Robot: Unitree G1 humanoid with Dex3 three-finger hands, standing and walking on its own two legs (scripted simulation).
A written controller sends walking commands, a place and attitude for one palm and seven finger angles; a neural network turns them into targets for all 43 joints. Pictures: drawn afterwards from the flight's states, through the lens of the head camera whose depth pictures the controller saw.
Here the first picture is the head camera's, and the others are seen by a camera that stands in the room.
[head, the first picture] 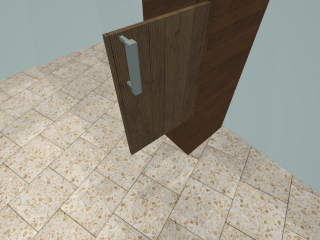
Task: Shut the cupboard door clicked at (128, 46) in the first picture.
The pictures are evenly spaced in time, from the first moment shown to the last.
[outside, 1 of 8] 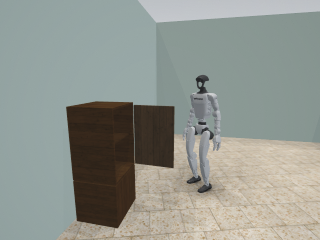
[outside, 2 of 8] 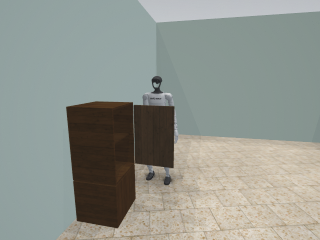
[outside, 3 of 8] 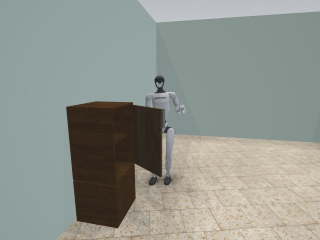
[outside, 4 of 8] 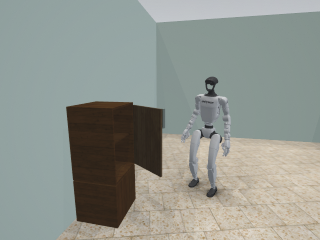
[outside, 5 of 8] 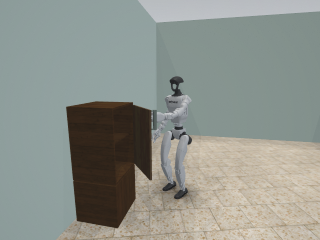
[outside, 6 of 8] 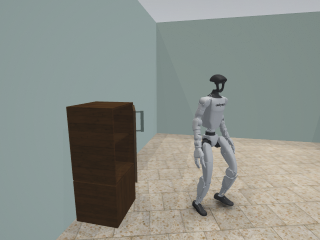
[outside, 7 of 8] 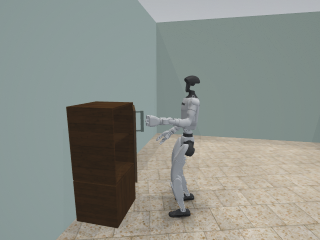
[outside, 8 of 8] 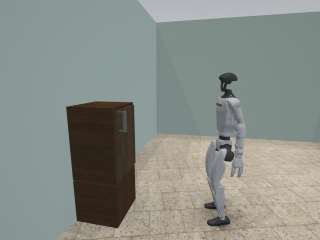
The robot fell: no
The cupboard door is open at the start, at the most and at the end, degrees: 87 87 0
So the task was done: yes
